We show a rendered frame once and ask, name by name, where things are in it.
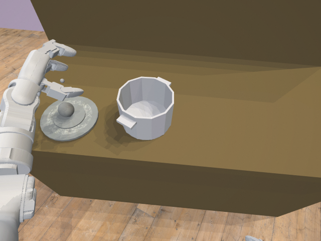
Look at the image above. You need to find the left robot forearm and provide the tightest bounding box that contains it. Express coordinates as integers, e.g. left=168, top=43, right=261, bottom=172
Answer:
left=0, top=79, right=42, bottom=175

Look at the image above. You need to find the left robot upper arm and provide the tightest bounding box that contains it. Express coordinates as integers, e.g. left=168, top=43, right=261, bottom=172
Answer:
left=0, top=174, right=37, bottom=241

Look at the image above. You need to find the robot left hand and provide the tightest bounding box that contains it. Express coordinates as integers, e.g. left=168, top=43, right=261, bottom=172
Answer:
left=17, top=39, right=84, bottom=101

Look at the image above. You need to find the table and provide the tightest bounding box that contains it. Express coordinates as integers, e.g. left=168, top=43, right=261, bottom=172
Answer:
left=0, top=0, right=321, bottom=217

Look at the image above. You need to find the lid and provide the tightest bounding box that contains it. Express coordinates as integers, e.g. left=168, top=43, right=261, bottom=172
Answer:
left=40, top=96, right=99, bottom=142

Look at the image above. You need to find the knob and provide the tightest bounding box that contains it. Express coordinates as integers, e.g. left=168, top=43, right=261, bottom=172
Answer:
left=58, top=102, right=74, bottom=117

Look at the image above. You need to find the pot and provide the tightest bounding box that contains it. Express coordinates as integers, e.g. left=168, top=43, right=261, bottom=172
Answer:
left=116, top=77, right=174, bottom=140

